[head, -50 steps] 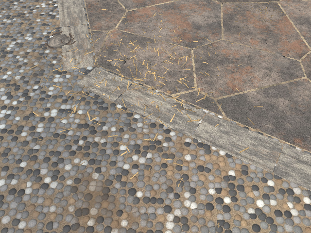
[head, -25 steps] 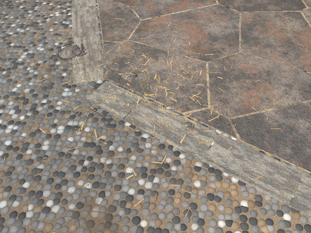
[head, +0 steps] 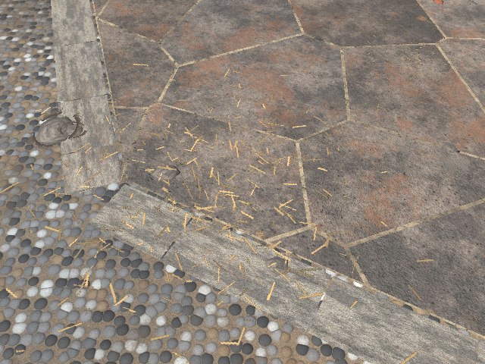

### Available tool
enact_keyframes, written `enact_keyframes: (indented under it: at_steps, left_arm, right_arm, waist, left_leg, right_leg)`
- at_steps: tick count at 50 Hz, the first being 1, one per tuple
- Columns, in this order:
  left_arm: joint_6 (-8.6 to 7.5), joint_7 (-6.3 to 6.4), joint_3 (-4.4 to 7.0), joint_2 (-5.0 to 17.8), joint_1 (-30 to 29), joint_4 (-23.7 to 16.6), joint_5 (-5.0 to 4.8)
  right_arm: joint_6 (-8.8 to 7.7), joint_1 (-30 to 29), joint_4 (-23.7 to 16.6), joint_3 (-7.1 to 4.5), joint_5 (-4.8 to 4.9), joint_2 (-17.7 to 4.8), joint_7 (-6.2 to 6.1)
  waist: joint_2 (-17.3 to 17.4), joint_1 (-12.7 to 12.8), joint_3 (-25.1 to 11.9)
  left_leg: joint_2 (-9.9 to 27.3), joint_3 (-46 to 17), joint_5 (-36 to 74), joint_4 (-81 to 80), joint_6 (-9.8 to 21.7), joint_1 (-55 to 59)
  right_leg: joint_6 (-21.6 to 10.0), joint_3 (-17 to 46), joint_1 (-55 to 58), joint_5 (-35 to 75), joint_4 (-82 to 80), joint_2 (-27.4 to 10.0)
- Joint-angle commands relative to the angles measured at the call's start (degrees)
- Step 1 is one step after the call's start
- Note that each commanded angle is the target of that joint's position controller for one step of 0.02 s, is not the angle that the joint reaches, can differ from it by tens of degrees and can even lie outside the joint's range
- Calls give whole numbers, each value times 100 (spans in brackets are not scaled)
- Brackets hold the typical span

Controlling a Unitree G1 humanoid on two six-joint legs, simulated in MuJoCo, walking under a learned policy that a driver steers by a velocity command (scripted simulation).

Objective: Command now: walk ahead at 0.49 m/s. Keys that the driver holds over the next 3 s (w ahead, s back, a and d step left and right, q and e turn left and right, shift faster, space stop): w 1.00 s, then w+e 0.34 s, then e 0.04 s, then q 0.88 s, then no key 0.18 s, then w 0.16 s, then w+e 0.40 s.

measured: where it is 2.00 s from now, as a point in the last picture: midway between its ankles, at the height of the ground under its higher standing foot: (256, 221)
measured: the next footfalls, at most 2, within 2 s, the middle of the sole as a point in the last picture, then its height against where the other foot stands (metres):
right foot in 0.28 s outside the picture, level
left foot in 0.82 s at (210, 311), level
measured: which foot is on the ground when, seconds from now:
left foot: down 0.00-0.30, up 0.32-0.80, down 0.82-1.00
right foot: up 0.00-0.26, down 0.28-0.84, up 0.86-1.00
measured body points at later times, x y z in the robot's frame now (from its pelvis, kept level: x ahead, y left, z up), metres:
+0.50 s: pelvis +0.30 -0.07 +0.00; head +0.32 -0.08 +0.45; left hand +0.34 +0.19 -0.13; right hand +0.40 -0.34 -0.13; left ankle +0.34 +0.10 -0.67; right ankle +0.32 -0.15 -0.75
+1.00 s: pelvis +0.60 +0.00 +0.00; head +0.62 +0.01 +0.44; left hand +0.67 +0.27 -0.15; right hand +0.66 -0.27 -0.13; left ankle +0.63 +0.08 -0.75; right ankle +0.57 -0.16 -0.66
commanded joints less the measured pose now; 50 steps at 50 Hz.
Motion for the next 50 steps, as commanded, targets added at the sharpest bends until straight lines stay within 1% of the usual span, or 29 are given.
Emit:
enact_keyframes:
  at_steps: [1, 4, 9, 11, 12, 13, 14, 15, 16, 17, 18, 19, 20, 21, 23, 25, 30, 35, 38, 39, 40, 41, 42, 43, 44, 45, 46, 48, 50]
  left_arm:
    - [-40, -36, 57, 238, -150, -295, 43]
    - [-79, -114, -14, 126, -810, -474, 6]
    - [-138, -285, -76, 189, -1462, -794, -46]
    - [-169, -333, -33, 348, -1280, -814, -61]
    - [-181, -334, 34, 495, -930, -743, -58]
    - [-184, -315, 159, 705, -128, -505, -48]
    - [-176, -268, 297, 1051, 1000, -200, -2]
    - [-135, -239, 451, 1651, 1827, -20, 77]
    - [-112, -247, 307, 1229, 1861, 12, 35]
    - [-130, -235, 193, 896, 1320, -68, -7]
    - [-141, -221, 123, 682, 775, -225, 16]
    - [-158, -242, 58, 486, 400, -273, 67]
    - [-186, -260, 3, 318, 220, -282, 121]
    - [-191, -283, -16, 260, 193, -247, 142]
    - [-214, -265, 12, 403, 363, -145, 108]
    - [-219, -188, 56, 597, 565, -67, 108]
    - [-161, -69, 52, 658, 997, 69, 43]
    - [-47, -37, 95, 717, 1521, 333, -25]
    - [50, -5, 159, 826, 1443, 352, -33]
    - [79, -1, 174, 872, 1319, 317, -33]
    - [116, -2, 138, 781, 1226, 282, -20]
    - [127, -1, 46, 592, 1274, 168, 53]
    - [10, -74, -162, -112, 1979, 134, 78]
    - [-146, -106, -114, 163, 1741, 191, 4]
    - [-243, -130, 11, 612, 1179, 4, -167]
    - [-277, -98, 18, 652, 816, -92, -193]
    - [-259, -53, 57, 621, 639, -107, -116]
    - [-104, -20, 78, 389, 866, -47, -58]
    - [-5, -10, 70, 236, 853, -61, -36]
  right_arm:
    - [-74, -218, -341, -126, 19, -850, -128]
    - [-50, 163, -226, -129, 78, -908, -168]
    - [102, 637, 8, -182, 125, -972, -194]
    - [168, 567, 6, -227, 128, -1056, -209]
    - [196, 448, -33, -246, 125, -1114, -210]
    - [232, 320, -75, -223, 118, -1061, -205]
    - [238, 312, -182, -136, 60, -881, -201]
    - [128, 1003, -258, 66, 18, -217, -121]
    - [-32, 868, -183, 69, 100, -312, -89]
    - [-145, 282, -354, -77, 276, -847, -65]
    - [-192, -133, -467, -91, 325, -919, -85]
    - [-177, -333, -483, -124, 258, -879, -128]
    - [-104, -271, -459, -166, 192, -810, -160]
    - [-20, -137, -427, -155, 169, -650, -165]
    - [89, -103, -434, -138, 140, -456, -181]
    - [122, -514, -597, -161, 93, -515, -199]
    - [65, -1574, -907, -106, 94, -382, -111]
    - [22, -2313, -1179, -50, 155, -427, 36]
    - [-25, -2133, -1217, -109, 165, -635, 112]
    - [-35, -1752, -1129, -179, 156, -773, 110]
    - [-32, -900, -858, -312, 140, -989, 85]
    - [-25, 171, -590, -441, 79, -1359, 39]
    - [17, 787, -424, -562, 54, -1850, 32]
    - [17, 753, -445, -399, 92, -1372, 45]
    - [-13, 242, -516, -310, 118, -1112, 34]
    - [-30, -280, -656, -250, 89, -947, 29]
    - [-46, -623, -696, -198, 29, -768, 47]
    - [-78, -807, -665, -129, -36, -544, 76]
    - [-95, -632, -571, -157, -3, -683, 39]
  waist:
    - [481, 194, 298]
    - [457, -29, 371]
    - [443, -154, 513]
    - [568, 37, 353]
    - [690, 260, 105]
    - [691, 686, -374]
    - [507, 1097, -1176]
    - [-819, 921, -2143]
    - [-1085, 975, -2454]
    - [-818, 924, -1558]
    - [-441, 769, -967]
    - [-115, 590, -520]
    - [-167, 375, -330]
    - [-248, 252, -276]
    - [-203, 159, -137]
    - [-87, 203, 30]
    - [-109, 478, 227]
    - [-87, 668, 450]
    - [-195, 424, 275]
    - [-283, 184, 21]
    - [-224, -233, -471]
    - [167, -583, -1275]
    - [1579, -325, -2071]
    - [1492, -432, -2230]
    - [1237, -353, -1400]
    - [807, -187, -873]
    - [541, -21, -487]
    - [737, 298, -320]
    - [691, 362, -176]
  left_leg:
    - [1525, -1022, 585, -1017, 773, -377]
    - [1447, -755, 632, -1019, 669, -203]
    - [1859, -775, 1079, -547, 630, 928]
    - [1979, -788, 1879, -170, 529, 1228]
    - [1936, -722, 2880, 249, 457, 1258]
    - [1697, -518, 3724, 1171, 329, 1095]
    - [1394, -309, 3149, 2611, 148, 187]
    - [436, -73, 641, 4976, -320, -2256]
    - [90, -899, -2369, 5946, -306, -3161]
    - [481, -1071, -2161, 6335, -163, -3719]
    - [818, -890, -1610, 6152, -97, -3704]
    - [1044, -772, -1174, 5741, -110, -3471]
    - [1229, -806, -885, 5388, -115, -3080]
    - [1284, -799, -747, 5211, -136, -2787]
    - [1340, -719, -576, 4850, -224, -2748]
    - [1371, -693, -70, 4245, -349, -3142]
    - [1123, -429, 1425, 2387, -429, -3021]
    - [977, -442, 1292, 1607, -297, -3189]
    - [831, -371, 633, 1413, -83, -2783]
    - [647, -208, 467, 1373, 12, -2161]
    - [460, -55, 512, 1303, 156, -1021]
    - [1124, -803, 587, 1526, 462, 737]
    - [2501, -3513, -565, 1032, 1429, 2892]
    - [2627, -4576, -1083, 291, 1397, 2985]
    - [2456, -3769, -1116, 218, 1094, 2300]
    - [2265, -3028, -643, 92, 934, 1415]
    - [2072, -2480, -147, -99, 862, 598]
    - [1776, -1867, 245, -427, 768, -219]
    - [1725, -1551, 520, -661, 859, -471]
  right_leg:
    - [114, 23, -149, 1041, -971, -47]
    - [121, -206, 108, 1574, -1864, 178]
    - [-40, -179, -168, 1042, -2527, 308]
    - [-188, -258, 207, 558, -2670, 435]
    - [-287, -410, 798, 359, -2699, 617]
    - [-439, -576, 1887, 407, -2794, 816]
    - [-729, -102, 3654, 496, -2544, 383]
    - [-1699, 2529, 6086, -351, -2784, -1152]
    - [-1889, 4074, 6372, -908, -3737, -1485]
    - [-1535, 3265, 5679, -1086, -3831, -1259]
    - [-1334, 2436, 4773, -723, -3957, -1046]
    - [-1230, 1835, 3894, -233, -4171, -830]
    - [-1109, 1404, 3317, 71, -4357, -614]
    - [-1093, 1191, 2983, 179, -4518, -511]
    - [-1185, 865, 2690, 541, -4742, -455]
    - [-1232, 675, 2742, 829, -4878, -460]
    - [-977, 63, 2876, 942, -4981, -164]
    - [-931, 73, 3824, 961, -4700, -517]
    - [-788, 107, 4313, 1895, -4186, -726]
    - [-711, 24, 4318, 2833, -3727, -660]
    - [-573, -185, 4100, 3477, -2748, -383]
    - [-390, -417, 3070, 2513, -1166, -56]
    - [56, -520, 636, -412, 1111, 1019]
    - [-34, 376, -88, -2523, 1892, 1087]
    - [-155, 419, -582, -2224, 2171, 753]
    - [-200, 239, -499, -1666, 1955, 422]
    - [-190, 154, -263, -1257, 1586, 211]
    - [-172, 186, 398, -878, 1102, -15]
    - [-86, 107, 397, -676, 725, -70]
Over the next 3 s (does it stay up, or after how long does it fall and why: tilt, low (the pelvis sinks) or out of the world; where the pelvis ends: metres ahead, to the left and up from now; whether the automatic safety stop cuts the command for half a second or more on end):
stays up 1.16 -0.05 -0.01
